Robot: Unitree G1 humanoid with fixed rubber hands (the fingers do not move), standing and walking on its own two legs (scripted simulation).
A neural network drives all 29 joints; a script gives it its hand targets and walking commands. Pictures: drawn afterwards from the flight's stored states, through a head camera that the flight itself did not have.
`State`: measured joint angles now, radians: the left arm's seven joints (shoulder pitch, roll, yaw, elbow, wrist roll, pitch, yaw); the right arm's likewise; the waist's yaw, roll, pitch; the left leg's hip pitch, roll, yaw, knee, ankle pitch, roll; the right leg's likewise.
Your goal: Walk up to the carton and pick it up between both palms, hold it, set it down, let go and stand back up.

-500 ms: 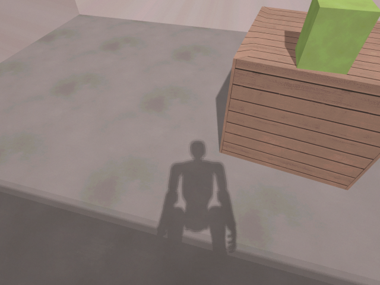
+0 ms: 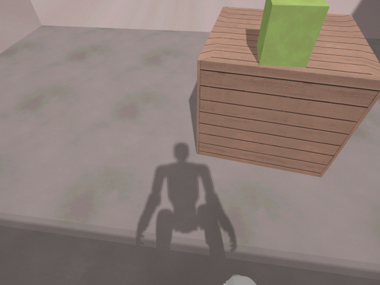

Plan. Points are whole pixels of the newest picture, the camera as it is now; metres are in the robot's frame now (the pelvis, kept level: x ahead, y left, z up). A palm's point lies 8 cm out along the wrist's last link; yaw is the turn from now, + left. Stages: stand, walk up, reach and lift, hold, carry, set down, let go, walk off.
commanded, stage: walk up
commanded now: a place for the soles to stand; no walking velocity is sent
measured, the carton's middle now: (287, 29) +1.11 -0.48 +0.06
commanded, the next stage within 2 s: none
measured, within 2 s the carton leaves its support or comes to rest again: neither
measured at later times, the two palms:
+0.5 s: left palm out of the picture +0.12 +0.15 -0.18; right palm (324, 227) +0.27 -0.34 -0.10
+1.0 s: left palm (184, 159) +0.53 +0.01 -0.11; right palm (360, 255) +0.21 -0.41 -0.14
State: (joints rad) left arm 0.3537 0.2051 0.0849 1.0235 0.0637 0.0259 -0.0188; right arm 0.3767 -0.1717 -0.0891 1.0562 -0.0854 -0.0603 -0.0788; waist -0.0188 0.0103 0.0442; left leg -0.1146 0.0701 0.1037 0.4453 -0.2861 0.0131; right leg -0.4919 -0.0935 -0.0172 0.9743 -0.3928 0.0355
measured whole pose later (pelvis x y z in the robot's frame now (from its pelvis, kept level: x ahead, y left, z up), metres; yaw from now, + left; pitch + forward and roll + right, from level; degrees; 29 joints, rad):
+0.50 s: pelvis +0.17 -0.09 -0.03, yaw -6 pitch -3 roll -2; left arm 0.51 0.21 0.03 0.96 0.05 -0.02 -0.01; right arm 0.26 -0.19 -0.05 0.71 -0.05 -0.05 0.02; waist 0.06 -0.05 0.05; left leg -0.44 0.05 0.09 0.66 -0.17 0.04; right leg -0.10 0.01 -0.09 0.64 -0.48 -0.01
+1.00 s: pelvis +0.34 -0.19 -0.02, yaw -15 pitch -3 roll +2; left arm 0.23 0.23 0.05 0.71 0.05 0.00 -0.09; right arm 0.58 -0.24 -0.04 0.79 -0.06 -0.06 -0.01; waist -0.07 -0.01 0.09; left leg -0.03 0.14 0.21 0.54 -0.42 -0.05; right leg -0.43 -0.08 -0.04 0.64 -0.21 -0.02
